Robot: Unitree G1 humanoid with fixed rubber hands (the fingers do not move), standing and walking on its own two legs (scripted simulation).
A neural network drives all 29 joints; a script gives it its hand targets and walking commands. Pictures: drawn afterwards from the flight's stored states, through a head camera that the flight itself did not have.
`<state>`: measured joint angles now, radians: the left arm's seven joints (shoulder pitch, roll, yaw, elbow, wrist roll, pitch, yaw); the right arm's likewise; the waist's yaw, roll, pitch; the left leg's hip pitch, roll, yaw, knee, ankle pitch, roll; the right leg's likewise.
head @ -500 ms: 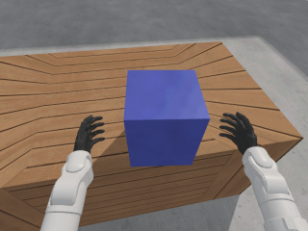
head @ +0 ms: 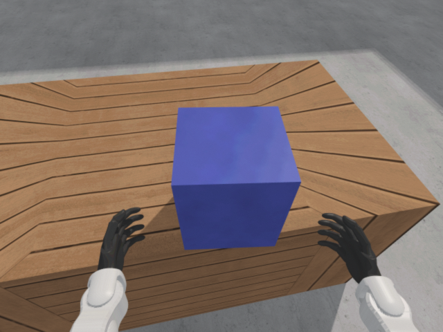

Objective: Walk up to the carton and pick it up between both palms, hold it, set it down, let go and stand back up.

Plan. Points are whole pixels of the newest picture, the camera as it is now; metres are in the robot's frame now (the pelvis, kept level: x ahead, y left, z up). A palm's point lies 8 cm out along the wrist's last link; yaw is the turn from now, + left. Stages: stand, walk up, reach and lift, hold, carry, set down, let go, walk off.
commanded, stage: set down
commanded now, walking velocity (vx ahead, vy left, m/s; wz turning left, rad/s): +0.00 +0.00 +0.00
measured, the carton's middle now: (229, 181) +0.41 +0.03 +0.01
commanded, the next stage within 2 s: none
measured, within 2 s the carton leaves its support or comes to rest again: neither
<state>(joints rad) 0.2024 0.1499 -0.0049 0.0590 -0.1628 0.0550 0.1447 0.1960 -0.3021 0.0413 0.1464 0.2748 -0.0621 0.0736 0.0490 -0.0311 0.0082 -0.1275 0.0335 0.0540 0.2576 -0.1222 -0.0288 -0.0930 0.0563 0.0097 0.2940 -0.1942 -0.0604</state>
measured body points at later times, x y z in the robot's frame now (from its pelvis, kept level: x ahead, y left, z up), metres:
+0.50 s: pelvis +0.01 -0.01 +0.00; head -0.02 +0.01 +0.44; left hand +0.18 +0.21 -0.02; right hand +0.19 -0.22 -0.02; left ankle +0.01 +0.14 -0.75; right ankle -0.02 -0.08 -0.75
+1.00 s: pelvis +0.02 +0.00 +0.00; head +0.00 +0.02 +0.45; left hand +0.17 +0.22 -0.05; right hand +0.17 -0.20 -0.05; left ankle +0.01 +0.14 -0.75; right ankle -0.02 -0.08 -0.75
